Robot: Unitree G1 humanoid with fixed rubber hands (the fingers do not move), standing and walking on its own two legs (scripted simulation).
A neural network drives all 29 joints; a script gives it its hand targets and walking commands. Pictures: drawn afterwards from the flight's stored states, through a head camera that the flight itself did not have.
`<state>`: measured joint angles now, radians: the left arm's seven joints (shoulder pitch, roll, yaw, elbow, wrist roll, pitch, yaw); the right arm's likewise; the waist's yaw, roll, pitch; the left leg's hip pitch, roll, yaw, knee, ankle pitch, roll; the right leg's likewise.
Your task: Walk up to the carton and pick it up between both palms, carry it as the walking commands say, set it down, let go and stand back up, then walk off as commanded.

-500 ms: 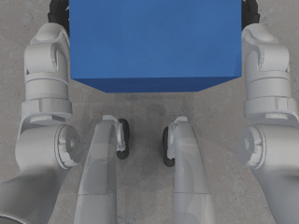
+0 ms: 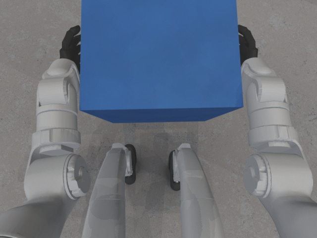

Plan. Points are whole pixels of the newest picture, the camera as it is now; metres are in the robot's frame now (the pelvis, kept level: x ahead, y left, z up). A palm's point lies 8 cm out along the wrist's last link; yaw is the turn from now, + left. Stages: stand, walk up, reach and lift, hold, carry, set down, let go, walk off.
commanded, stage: reach and lift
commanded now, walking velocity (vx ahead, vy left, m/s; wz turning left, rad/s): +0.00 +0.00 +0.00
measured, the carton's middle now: (158, 67) +0.49 +0.00 -0.09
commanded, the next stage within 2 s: none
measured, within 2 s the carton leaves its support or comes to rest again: neither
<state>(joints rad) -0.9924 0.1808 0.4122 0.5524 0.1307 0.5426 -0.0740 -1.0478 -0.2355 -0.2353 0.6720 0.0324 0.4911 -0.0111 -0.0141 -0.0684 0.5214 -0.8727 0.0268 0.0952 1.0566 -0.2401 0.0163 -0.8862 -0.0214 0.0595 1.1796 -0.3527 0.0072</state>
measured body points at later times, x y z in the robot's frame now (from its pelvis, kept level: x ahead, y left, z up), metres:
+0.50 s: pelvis +0.03 +0.00 +0.05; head +0.15 +0.01 +0.49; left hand +0.45 +0.20 +0.06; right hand +0.45 -0.19 +0.06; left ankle +0.17 +0.13 -0.64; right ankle +0.14 -0.12 -0.64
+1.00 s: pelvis +0.12 +0.00 +0.10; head +0.10 +0.01 +0.55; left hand +0.44 +0.21 +0.13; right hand +0.44 -0.18 +0.13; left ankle +0.17 +0.13 -0.64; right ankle +0.14 -0.12 -0.64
